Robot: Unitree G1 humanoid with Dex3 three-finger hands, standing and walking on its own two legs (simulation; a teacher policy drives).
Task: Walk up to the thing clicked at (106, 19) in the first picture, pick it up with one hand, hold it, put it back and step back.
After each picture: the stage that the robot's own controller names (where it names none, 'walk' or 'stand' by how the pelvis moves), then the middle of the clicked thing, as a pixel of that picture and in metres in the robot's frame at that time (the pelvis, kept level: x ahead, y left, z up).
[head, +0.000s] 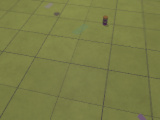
stand; (105, 20) +1.84 -0.33 -0.72
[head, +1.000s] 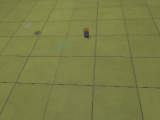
walk; (86, 33) +1.71 +0.07 -0.69
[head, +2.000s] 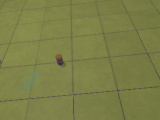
walk; (59, 59) +1.12 +0.34 -0.71
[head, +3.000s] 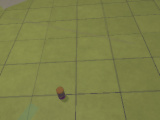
walk; (60, 93) +0.73 +0.27 -0.72
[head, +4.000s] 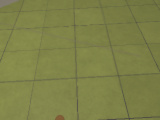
walk; out of the picture +0.44 +0.21 -0.70
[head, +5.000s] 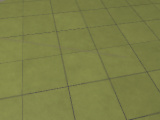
stand; out of the picture +0.35 +0.14 -0.70
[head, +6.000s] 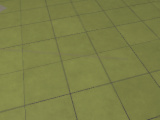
stand; out of the picture +0.31 +0.14 -0.72
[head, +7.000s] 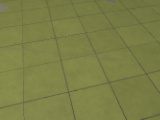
stand; out of the picture +0.34 +0.15 -0.72
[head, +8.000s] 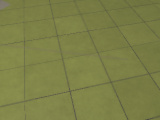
stand; out of the picture +0.33 +0.15 -0.72
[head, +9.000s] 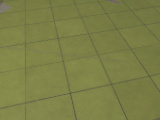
stand; out of the picture +0.33 +0.15 -0.72
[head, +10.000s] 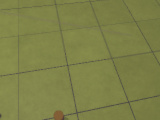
go down; (59, 117) +0.36 +0.14 -0.63
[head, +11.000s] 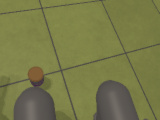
go down; (36, 77) +0.41 +0.16 -0.30
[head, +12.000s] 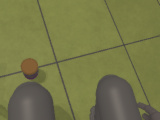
close in; (30, 69) +0.42 +0.17 -0.28
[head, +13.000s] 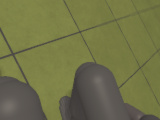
close; out of the picture +0.41 +0.19 -0.23
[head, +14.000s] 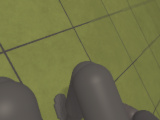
close; out of the picture +0.40 +0.20 -0.23
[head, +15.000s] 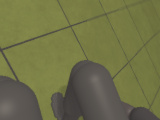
lift; out of the picture +0.40 +0.20 -0.23
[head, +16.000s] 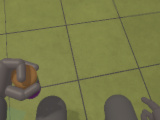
lift; (27, 83) +0.33 +0.19 -0.03
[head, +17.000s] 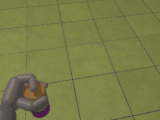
hold; (37, 100) +0.30 +0.16 -0.01
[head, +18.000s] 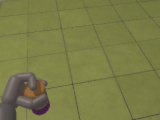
hold; (37, 98) +0.31 +0.17 +0.00
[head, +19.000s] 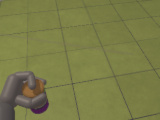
hold; (36, 97) +0.31 +0.17 +0.00
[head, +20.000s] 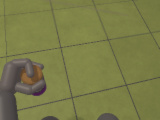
crouch; (34, 81) +0.37 +0.16 -0.07
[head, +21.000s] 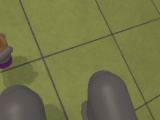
lower; out of the picture +0.45 +0.21 -0.15
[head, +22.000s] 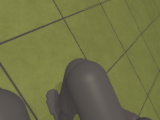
lower; out of the picture +0.44 +0.23 -0.24
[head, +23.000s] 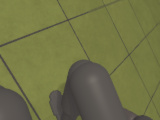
lower; out of the picture +0.43 +0.23 -0.23
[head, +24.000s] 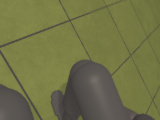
lower; out of the picture +0.43 +0.23 -0.23
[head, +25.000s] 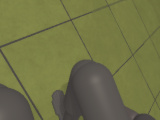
lower; out of the picture +0.43 +0.22 -0.23
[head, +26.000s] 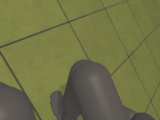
open; out of the picture +0.42 +0.21 -0.24
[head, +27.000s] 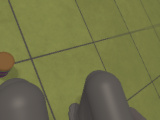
stand; (1, 65) +0.41 +0.19 -0.25
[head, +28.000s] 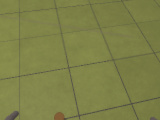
stand; (59, 119) +0.37 +0.13 -0.61
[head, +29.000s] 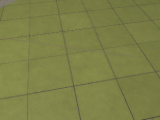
stand; out of the picture +0.37 +0.13 -0.66
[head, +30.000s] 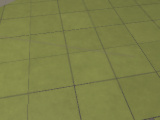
stand; out of the picture +0.37 +0.13 -0.66
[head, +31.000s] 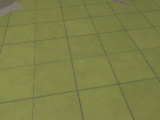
stand; out of the picture +0.37 +0.12 -0.71
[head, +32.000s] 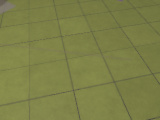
stand; out of the picture +0.36 +0.15 -0.72
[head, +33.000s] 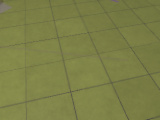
stand; out of the picture +0.35 +0.16 -0.72
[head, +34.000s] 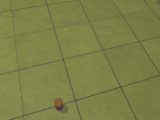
walk; (58, 104) +0.45 +0.15 -0.70
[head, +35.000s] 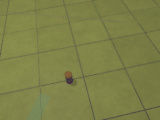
walk; (68, 77) +0.78 +0.19 -0.70
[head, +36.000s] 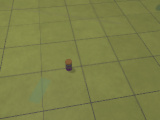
stand; (68, 65) +1.01 +0.12 -0.71
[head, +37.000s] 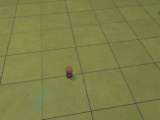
stand; (69, 72) +0.97 +0.14 -0.72
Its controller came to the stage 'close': yes
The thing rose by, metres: 0.70
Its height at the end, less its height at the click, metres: +0.00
